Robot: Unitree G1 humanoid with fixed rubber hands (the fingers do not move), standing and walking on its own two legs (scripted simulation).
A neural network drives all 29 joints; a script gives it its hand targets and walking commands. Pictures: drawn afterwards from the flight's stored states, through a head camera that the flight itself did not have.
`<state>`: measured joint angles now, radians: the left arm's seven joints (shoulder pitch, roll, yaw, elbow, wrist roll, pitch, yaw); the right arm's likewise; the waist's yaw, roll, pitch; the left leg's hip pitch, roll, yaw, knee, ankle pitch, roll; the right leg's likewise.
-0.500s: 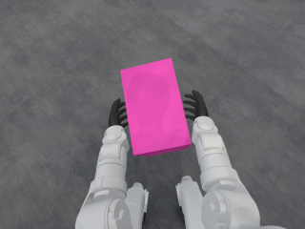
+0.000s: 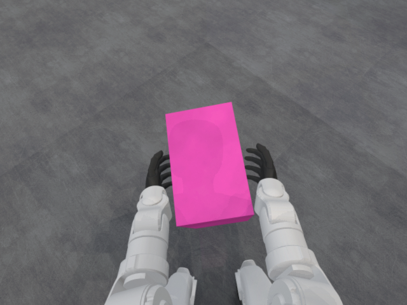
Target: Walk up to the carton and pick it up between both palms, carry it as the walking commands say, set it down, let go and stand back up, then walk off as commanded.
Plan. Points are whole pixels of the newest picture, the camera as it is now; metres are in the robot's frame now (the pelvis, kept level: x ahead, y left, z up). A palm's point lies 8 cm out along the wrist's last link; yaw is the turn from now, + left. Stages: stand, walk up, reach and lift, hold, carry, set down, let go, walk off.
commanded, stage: reach and lift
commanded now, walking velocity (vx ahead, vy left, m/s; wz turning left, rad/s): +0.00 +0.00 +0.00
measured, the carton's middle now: (211, 173) +0.41 +0.01 -0.10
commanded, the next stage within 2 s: none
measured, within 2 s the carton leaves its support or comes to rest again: neither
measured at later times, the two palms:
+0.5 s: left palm (154, 172) +0.35 +0.12 +0.04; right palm (282, 169) +0.35 -0.12 +0.04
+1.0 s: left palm (137, 168) +0.32 +0.13 +0.11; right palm (288, 154) +0.34 -0.11 +0.12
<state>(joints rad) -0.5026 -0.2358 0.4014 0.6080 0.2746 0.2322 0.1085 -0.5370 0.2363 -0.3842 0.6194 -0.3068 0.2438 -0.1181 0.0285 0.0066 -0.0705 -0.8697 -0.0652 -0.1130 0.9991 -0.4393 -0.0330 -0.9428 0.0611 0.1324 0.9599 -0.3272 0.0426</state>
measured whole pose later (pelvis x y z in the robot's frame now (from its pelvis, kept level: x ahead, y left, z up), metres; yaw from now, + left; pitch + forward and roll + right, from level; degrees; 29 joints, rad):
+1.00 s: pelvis +0.01 -0.01 +0.06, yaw +1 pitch -6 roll +0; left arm -0.48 -0.23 0.34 0.54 0.32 0.59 0.10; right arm -0.51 0.24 -0.33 0.55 -0.32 0.59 -0.13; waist 0.03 0.00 0.02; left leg -0.15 -0.03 -0.15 0.53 -0.28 -0.03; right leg -0.22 0.04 0.11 0.50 -0.19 0.02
